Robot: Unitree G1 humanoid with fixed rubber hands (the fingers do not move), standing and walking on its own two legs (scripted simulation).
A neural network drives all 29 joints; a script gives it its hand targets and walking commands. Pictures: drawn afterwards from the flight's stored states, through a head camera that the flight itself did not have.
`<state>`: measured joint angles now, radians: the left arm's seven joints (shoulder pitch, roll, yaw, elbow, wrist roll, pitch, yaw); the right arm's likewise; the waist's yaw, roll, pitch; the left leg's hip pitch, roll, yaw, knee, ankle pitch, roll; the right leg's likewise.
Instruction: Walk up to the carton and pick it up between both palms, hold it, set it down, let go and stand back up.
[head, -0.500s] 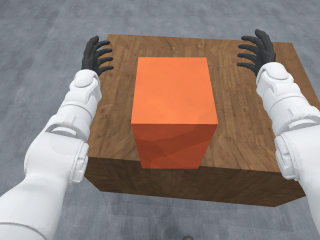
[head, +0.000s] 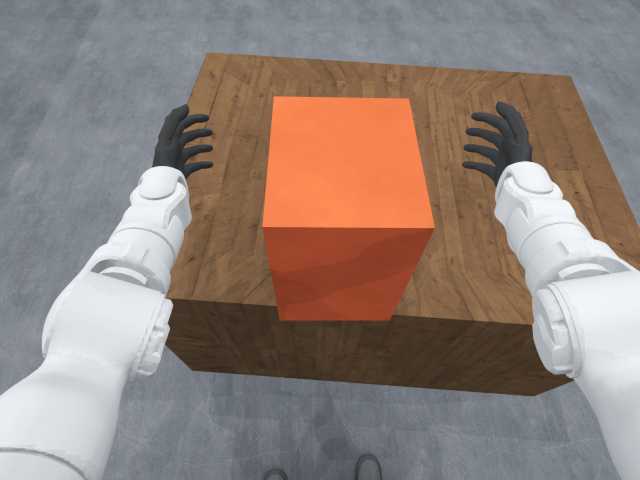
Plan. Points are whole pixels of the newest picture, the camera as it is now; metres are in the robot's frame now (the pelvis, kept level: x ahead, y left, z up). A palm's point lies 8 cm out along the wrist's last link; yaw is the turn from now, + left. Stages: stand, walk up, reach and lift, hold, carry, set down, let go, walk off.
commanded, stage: set down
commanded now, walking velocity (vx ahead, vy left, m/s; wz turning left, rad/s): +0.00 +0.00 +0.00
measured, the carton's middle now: (337, 220) +0.50 -0.01 -0.05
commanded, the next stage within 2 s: none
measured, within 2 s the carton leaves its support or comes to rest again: neither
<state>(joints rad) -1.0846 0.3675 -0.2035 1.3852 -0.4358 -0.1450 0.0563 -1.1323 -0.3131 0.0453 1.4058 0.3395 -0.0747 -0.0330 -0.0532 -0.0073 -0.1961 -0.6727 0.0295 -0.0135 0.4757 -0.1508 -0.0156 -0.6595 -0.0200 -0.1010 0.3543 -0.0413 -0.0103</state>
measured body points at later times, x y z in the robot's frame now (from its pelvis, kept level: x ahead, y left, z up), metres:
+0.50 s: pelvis +0.02 -0.01 +0.01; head +0.08 -0.02 +0.45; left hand +0.41 +0.19 +0.01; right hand +0.40 -0.23 +0.02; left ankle +0.03 +0.12 -0.73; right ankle +0.06 -0.12 -0.73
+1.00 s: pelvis +0.00 -0.01 -0.02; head +0.07 -0.01 +0.43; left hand +0.37 +0.19 -0.04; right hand +0.33 -0.25 -0.03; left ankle +0.03 +0.12 -0.73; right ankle +0.06 -0.12 -0.73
